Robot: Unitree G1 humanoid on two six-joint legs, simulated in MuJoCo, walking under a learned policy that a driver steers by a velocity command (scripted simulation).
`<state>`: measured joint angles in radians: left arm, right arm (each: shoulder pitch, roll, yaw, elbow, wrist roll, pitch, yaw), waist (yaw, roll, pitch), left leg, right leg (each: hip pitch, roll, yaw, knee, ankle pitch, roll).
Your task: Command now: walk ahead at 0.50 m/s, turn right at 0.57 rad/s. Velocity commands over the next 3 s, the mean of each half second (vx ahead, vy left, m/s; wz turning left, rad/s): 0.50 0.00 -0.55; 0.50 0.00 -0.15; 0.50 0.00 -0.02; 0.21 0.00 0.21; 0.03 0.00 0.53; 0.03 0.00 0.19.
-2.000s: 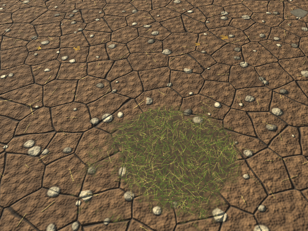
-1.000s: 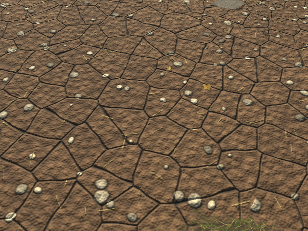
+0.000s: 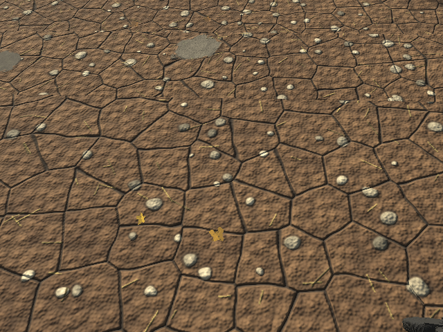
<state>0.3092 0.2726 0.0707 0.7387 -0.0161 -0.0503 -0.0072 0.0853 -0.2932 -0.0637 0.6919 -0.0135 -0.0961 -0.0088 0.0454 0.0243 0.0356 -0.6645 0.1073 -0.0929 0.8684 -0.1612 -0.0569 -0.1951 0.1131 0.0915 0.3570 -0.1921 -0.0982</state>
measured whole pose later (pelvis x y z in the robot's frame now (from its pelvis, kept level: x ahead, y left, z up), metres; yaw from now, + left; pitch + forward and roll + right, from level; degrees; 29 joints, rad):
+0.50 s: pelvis +0.27 +0.04 +0.00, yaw -17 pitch +2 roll +2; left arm 0.17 0.31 0.07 0.63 -0.02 -0.02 -0.01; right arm 0.34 -0.27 -0.07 0.83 -0.01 -0.10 0.01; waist -0.07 -0.05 0.02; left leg -0.10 -0.01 0.12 0.30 -0.22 0.03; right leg -0.68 -0.08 0.08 0.95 -0.18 0.00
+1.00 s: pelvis +0.51 -0.10 +0.00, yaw -20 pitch +2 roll -1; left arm 0.36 0.27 0.06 0.77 0.00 -0.07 -0.02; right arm 0.13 -0.30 -0.05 0.80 0.00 -0.07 0.01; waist 0.05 0.05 0.01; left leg -0.68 0.13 -0.03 0.88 -0.10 -0.03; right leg -0.11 0.06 -0.04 0.26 -0.18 -0.06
